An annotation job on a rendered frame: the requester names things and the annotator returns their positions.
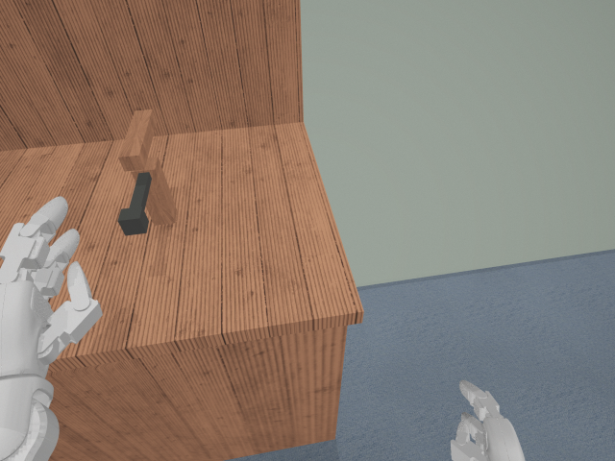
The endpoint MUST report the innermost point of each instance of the tap lever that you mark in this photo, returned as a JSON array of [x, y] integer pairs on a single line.
[[133, 220]]

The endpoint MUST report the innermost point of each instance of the left robot forearm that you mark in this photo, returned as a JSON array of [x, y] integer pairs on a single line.
[[29, 430]]

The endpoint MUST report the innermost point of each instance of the robot left hand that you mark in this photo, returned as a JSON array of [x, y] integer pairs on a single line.
[[31, 274]]

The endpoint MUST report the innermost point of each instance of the robot right hand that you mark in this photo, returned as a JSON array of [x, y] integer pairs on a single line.
[[496, 439]]

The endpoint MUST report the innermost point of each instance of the counter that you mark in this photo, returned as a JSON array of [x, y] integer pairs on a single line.
[[224, 326]]

